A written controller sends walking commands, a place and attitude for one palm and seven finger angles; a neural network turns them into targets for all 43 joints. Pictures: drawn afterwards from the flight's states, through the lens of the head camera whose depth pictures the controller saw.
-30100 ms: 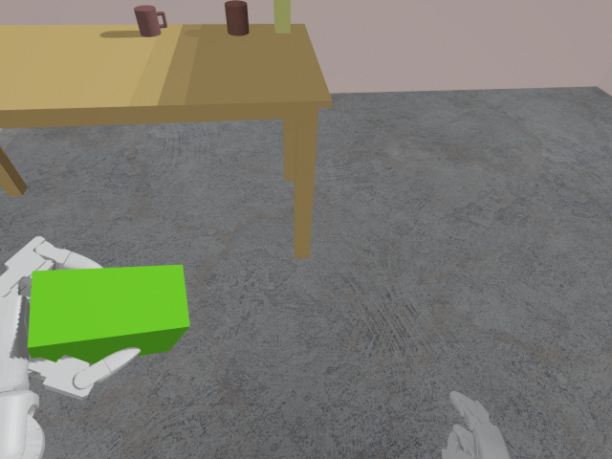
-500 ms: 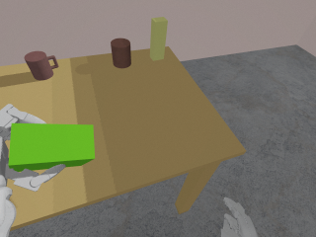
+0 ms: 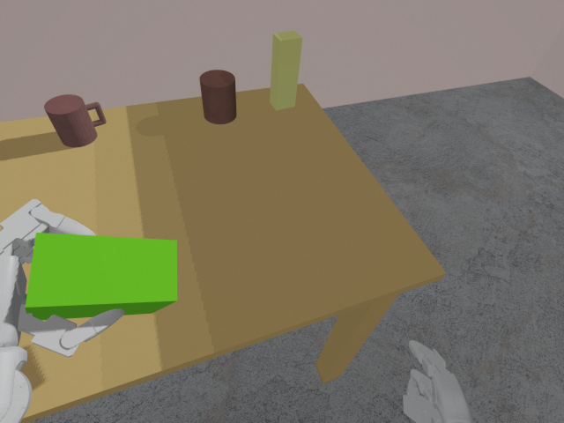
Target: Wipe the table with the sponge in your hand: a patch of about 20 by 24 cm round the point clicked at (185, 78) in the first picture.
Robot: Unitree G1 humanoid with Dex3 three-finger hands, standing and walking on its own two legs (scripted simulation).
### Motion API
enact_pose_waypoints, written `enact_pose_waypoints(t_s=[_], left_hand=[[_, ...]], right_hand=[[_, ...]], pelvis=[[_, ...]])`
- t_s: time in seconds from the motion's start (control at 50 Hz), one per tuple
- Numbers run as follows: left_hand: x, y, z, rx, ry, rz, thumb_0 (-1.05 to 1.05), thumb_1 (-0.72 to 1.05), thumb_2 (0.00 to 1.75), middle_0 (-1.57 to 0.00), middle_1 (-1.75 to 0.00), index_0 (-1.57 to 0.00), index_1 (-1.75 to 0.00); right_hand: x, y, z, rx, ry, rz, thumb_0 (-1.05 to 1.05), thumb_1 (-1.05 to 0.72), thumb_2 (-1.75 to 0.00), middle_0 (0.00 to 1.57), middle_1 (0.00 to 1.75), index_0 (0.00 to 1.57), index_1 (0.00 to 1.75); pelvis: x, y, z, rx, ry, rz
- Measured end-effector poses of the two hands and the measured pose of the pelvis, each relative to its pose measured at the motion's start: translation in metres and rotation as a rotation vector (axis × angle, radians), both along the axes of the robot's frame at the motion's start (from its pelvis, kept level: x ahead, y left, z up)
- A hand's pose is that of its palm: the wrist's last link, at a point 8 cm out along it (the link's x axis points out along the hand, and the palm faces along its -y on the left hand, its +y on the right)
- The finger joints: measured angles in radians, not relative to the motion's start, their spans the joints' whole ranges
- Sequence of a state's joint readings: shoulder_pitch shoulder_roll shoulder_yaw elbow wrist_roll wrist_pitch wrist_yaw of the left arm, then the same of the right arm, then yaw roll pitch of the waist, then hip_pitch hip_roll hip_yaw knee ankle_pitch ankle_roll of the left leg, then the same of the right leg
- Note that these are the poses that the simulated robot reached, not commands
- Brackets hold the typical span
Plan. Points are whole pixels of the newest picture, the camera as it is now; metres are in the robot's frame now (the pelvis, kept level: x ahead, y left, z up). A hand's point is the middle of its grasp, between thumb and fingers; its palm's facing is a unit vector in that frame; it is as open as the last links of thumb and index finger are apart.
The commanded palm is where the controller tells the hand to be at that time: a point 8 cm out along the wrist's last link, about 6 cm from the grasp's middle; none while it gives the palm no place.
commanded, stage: look again from close up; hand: left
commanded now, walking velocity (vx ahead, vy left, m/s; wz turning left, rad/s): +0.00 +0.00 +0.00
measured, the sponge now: (125, 279) +0.23 +0.20 +0.13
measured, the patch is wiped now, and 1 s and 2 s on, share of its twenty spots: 0.00 0.00 0.00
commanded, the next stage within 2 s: shuffle to correct the standing spot in 0.20 s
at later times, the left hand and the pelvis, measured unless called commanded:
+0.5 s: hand (94, 274) +0.23 +0.23 +0.15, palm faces +0.36 -0.85 -0.38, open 10.5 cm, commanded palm +0.16 +0.26 +0.17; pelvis +0.00 -0.02 +0.00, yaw +0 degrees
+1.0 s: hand (160, 274) +0.23 +0.16 +0.16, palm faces +0.31 -0.87 -0.40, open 10.5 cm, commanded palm +0.17 +0.20 +0.17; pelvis +0.01 -0.08 -0.01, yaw -1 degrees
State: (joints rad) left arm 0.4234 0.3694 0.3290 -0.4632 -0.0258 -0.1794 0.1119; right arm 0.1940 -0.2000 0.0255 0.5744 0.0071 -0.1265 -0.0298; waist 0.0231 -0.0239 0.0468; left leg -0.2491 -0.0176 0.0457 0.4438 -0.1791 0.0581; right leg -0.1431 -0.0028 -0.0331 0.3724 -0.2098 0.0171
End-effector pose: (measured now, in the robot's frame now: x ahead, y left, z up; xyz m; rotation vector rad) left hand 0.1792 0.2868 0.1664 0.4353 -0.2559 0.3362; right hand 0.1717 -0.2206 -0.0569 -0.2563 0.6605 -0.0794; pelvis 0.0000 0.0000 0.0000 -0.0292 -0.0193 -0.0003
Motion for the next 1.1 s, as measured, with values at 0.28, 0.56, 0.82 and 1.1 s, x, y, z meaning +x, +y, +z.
enact_pose_waypoints(t_s=[0.28, 0.56, 0.82, 1.1], left_hand=[[0.001, -0.011, 0.002, 0.015, 0.029, 0.006, -0.02, -0.54, 1.02, -0.65, -1.35, -0.70, -1.33], [0.010, -0.027, 0.002, -0.002, 0.033, 0.005, -0.02, -0.54, 1.02, -0.65, -1.35, -0.70, -1.33], [0.019, -0.065, 0.004, 0.008, 0.055, -0.039, -0.02, -0.54, 1.02, -0.65, -1.35, -0.70, -1.33], [0.014, -0.089, 0.001, -0.003, 0.051, -0.044, -0.02, -0.54, 1.02, -0.65, -1.35, -0.70, -1.33]], right_hand=[[-0.012, -0.010, -0.011, 0.023, 0.039, -0.021, 0.01, -0.90, -0.90, 0.20, 0.30, 0.20, 0.30], [0.000, -0.024, -0.007, 0.034, 0.025, -0.023, 0.01, -0.90, -0.90, 0.20, 0.30, 0.20, 0.30], [0.008, -0.063, -0.010, 0.038, 0.026, -0.050, 0.01, -0.90, -0.90, 0.20, 0.30, 0.20, 0.30], [-0.007, -0.102, -0.022, 0.009, 0.059, -0.107, 0.01, -0.90, -0.90, 0.20, 0.30, 0.20, 0.30]], pelvis=[[0.000, -0.009, 0.001, 0.002, 0.007, 0.002], [0.005, -0.028, 0.002, 0.013, 0.015, -0.003], [0.011, -0.059, -0.002, 0.008, 0.024, -0.011], [0.011, -0.080, -0.010, 0.009, 0.017, -0.006]])
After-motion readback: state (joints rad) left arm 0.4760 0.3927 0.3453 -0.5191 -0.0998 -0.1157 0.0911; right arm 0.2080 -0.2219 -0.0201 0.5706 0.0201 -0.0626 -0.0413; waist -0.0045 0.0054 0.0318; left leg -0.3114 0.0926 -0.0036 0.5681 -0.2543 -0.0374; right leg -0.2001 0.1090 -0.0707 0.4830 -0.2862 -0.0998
